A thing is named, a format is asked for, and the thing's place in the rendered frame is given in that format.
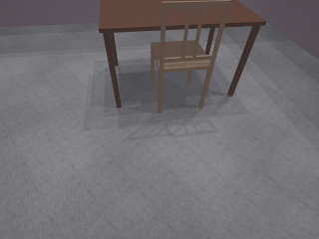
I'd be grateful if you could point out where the chair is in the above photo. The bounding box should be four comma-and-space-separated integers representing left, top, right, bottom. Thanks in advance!
151, 0, 231, 114

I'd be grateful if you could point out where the table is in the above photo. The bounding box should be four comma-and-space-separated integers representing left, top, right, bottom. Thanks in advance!
99, 0, 267, 109

